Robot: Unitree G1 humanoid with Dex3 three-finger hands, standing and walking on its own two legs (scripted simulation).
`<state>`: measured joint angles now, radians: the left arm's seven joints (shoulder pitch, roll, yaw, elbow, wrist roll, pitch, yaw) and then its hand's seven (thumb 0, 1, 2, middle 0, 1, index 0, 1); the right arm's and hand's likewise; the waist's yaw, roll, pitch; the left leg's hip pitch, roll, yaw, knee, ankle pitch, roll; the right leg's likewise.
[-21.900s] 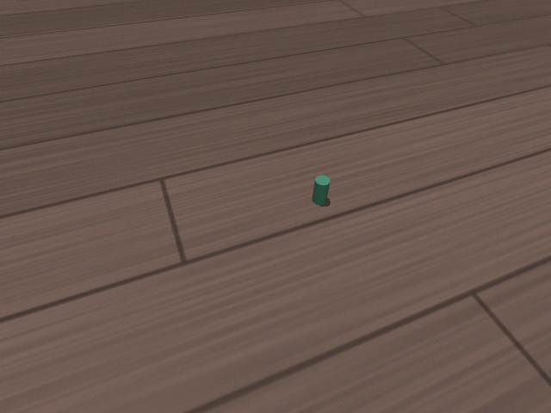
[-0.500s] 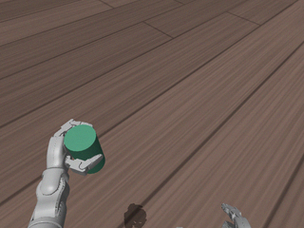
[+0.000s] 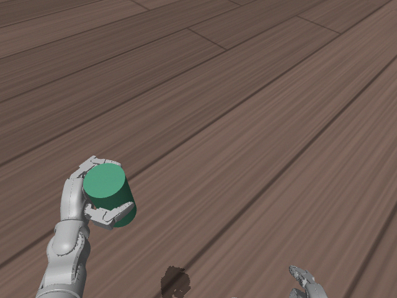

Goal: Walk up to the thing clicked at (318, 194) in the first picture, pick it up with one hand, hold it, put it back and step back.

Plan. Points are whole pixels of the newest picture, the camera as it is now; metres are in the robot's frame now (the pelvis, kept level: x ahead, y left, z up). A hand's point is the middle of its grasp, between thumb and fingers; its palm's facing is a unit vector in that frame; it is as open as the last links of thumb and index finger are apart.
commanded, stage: hold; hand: left
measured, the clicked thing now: (113, 197) +0.32 +0.17 +0.02
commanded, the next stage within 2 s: crouch in 0.68 s
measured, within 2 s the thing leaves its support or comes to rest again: neither
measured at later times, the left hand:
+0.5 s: hand (110, 193) +0.32 +0.17 +0.04, palm faces +0.08 -1.00 -0.02, open 10.2 cm
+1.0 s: hand (112, 197) +0.33 +0.17 +0.01, palm faces +0.11 -0.99 +0.00, open 10.1 cm
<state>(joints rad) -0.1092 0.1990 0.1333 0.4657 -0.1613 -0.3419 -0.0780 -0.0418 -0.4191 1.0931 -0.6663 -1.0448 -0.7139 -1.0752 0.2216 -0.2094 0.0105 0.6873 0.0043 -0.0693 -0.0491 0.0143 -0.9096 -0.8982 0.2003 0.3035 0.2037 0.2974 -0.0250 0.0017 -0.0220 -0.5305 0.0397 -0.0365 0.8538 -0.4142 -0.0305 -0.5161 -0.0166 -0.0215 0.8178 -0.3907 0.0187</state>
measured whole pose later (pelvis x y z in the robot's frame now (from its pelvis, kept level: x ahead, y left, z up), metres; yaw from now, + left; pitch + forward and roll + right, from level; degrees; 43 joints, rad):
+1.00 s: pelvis +0.00 +0.00 -0.01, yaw +0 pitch +7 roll -1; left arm -0.14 0.18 0.15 0.54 -0.15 -0.38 -0.05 -0.04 -0.41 1.09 -0.66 -1.04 -0.71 -1.08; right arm 0.21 -0.21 0.00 0.68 0.00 -0.07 -0.02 0.01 -0.90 -0.90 0.20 0.30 0.20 0.30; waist -0.03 0.00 -0.02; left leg -0.59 0.04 -0.04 0.89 -0.42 -0.03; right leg -0.58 -0.02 -0.02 0.85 -0.40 0.02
